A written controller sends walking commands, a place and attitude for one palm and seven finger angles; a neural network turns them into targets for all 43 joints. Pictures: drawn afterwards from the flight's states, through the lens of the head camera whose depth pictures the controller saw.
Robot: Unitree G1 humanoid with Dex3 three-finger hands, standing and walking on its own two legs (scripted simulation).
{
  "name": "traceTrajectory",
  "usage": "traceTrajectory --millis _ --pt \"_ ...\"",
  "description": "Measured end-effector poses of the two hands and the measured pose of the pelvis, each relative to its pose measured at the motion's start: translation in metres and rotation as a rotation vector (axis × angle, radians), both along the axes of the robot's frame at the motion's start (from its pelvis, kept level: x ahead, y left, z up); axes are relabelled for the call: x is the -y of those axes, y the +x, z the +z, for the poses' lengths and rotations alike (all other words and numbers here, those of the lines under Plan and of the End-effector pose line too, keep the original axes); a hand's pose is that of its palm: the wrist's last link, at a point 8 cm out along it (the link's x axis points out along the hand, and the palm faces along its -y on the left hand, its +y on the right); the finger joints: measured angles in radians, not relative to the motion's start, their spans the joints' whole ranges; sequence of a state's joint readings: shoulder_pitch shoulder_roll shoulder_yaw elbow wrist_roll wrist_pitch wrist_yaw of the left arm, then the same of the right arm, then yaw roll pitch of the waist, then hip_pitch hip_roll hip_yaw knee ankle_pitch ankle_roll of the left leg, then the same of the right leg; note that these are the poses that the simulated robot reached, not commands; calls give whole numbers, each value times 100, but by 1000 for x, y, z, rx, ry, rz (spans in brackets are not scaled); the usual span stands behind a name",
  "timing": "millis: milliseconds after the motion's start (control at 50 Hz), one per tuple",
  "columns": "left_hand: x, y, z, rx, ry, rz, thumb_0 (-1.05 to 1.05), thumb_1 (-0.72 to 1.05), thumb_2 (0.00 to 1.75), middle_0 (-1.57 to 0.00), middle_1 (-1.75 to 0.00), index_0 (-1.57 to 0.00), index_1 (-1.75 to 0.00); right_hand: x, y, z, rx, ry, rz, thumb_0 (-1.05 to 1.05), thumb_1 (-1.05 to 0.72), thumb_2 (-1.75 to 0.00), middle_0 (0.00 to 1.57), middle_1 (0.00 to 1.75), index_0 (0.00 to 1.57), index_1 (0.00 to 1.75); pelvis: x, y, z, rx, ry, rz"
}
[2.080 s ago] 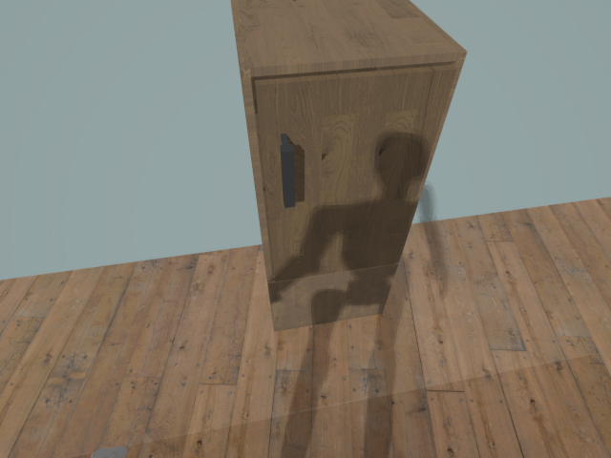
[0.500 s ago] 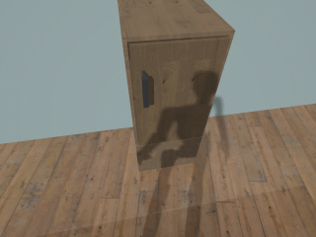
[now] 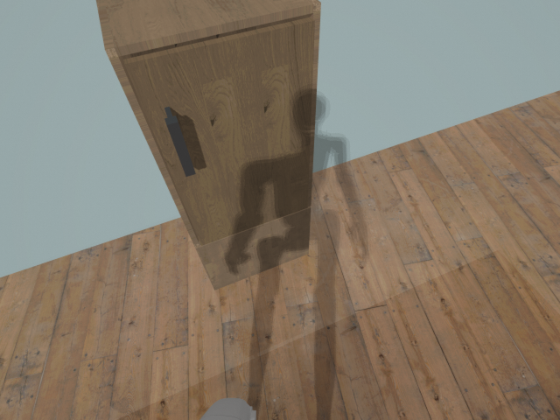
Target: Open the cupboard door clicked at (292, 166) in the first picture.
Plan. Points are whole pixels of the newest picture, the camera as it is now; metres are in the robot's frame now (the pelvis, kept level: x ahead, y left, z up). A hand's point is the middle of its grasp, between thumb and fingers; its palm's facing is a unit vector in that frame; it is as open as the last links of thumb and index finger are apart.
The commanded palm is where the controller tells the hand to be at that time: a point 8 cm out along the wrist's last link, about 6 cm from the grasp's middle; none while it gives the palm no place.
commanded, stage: walk to a spot facing it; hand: left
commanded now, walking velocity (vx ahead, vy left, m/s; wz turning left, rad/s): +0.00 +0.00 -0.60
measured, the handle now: (179, 142) +0.61 +0.27 +0.01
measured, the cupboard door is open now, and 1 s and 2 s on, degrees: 0 0 0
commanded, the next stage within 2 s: none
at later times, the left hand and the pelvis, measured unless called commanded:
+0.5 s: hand out of the picture +0.12 +0.27 -0.16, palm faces -0.22 -0.95 -0.21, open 7.4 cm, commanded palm none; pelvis -0.01 +0.07 +0.01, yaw -18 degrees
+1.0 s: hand (219, 389) +0.18 +0.13 -0.15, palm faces -0.59 -0.78 -0.23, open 7.4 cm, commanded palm none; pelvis -0.03 +0.05 +0.00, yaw -37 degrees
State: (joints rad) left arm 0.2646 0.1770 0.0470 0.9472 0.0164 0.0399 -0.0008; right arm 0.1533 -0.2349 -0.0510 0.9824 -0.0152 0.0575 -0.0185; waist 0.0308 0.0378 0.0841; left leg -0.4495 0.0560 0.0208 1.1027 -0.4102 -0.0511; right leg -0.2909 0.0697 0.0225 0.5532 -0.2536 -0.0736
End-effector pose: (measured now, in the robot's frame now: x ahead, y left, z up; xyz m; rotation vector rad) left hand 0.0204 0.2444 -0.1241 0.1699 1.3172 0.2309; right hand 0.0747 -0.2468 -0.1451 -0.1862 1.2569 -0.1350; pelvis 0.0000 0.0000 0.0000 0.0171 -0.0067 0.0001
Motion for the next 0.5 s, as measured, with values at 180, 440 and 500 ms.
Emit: traceTrajectory --millis 180,440,500 --pt "-12 21 3 7 -18 -93 0 90 90 -20 -30 -20 -30 -2 -2 22 84 -34 -91 1 -91 -90 20 30 20 30 -13 -3 8 -20 3 -110" --pt "-73 88 -11 68 -38 -276 0 90 90 -20 -30 -20 -30 -46 -62 47 127 -130 -233 1 -91 -90 20 30 20 30 -66 -12 6 -7 -31 -276" --pt "-75 103 -7 75 -47 -323 0 91 90 -20 -30 -20 -30 -56 -87 48 85 -129 -280 1 -91 -90 20 30 20 30 -72 -11 10 -2 -43 -318"
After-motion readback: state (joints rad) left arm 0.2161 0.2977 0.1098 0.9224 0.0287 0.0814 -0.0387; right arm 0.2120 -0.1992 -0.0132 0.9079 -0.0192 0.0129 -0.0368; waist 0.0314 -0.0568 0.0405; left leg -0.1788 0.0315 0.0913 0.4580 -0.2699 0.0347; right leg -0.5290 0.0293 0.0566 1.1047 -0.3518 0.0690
